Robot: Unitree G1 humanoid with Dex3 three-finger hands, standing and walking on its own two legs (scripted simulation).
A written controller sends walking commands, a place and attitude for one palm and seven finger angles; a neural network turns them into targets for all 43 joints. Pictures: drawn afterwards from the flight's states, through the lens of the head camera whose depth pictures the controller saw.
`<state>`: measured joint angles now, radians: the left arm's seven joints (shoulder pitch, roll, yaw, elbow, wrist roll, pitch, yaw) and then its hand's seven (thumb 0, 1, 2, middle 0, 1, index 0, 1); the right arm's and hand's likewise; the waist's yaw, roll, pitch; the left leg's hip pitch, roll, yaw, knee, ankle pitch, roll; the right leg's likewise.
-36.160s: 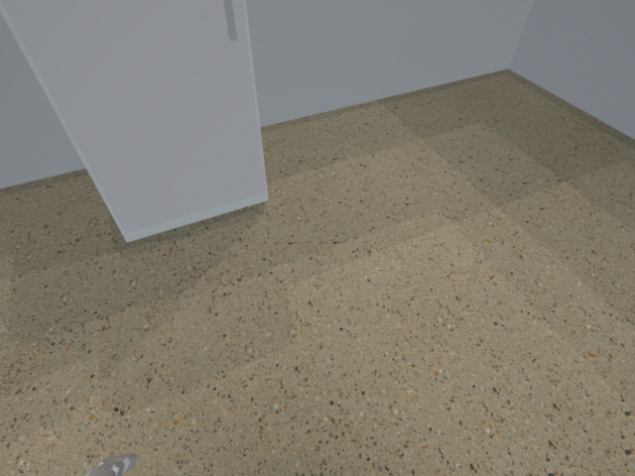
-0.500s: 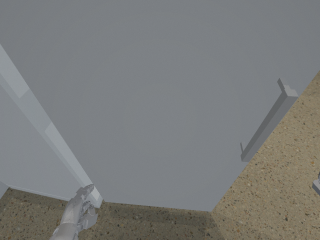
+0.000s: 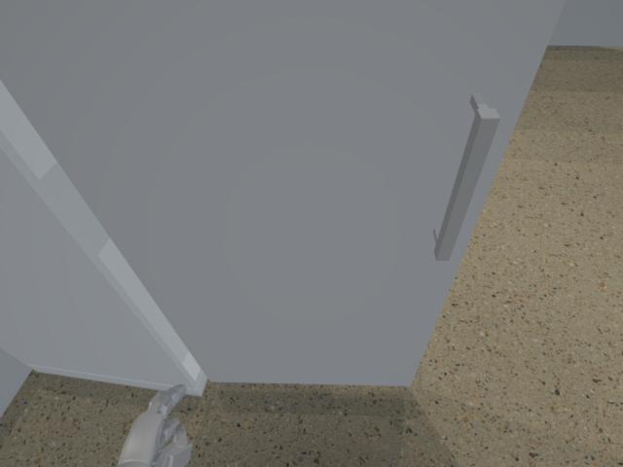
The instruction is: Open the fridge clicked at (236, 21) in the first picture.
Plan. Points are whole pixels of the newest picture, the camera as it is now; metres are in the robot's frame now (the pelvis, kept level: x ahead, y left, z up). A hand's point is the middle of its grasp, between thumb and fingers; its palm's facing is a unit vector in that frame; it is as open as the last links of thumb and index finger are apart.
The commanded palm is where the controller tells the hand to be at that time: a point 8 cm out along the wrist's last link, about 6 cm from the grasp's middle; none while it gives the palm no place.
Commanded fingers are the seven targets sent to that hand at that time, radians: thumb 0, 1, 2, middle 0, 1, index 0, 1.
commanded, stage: step back with the hand held close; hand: right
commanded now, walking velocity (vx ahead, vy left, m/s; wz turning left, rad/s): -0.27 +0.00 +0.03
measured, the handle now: (457, 188) +0.43 -0.19 +0.14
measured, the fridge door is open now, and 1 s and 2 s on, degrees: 83 83 83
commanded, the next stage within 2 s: stop stepping back and stand still in 0.38 s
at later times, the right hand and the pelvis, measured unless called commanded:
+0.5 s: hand out of the picture +0.10 -0.24 +0.18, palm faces +0.35 +0.81 -0.46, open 7.4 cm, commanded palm +0.05 -0.28 +0.19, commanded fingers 0.00 -0.90 -0.90 0.20 0.30 0.20 0.30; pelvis -0.11 +0.01 +0.01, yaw +3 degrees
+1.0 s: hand out of the picture +0.01 -0.27 +0.18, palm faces +0.47 +0.77 -0.43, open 7.4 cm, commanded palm -0.04 -0.30 +0.19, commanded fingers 0.00 -0.90 -0.90 0.20 0.30 0.20 0.30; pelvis -0.18 +0.00 +0.01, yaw +0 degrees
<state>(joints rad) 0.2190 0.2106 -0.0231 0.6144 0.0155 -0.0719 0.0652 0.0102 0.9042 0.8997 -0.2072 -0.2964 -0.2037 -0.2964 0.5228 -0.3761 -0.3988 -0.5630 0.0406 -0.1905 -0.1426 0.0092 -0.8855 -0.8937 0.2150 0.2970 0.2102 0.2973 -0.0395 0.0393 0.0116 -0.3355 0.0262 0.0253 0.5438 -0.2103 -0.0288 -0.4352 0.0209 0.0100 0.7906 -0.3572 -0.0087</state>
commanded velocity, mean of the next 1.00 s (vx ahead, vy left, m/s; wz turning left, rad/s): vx -0.07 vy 0.00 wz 0.02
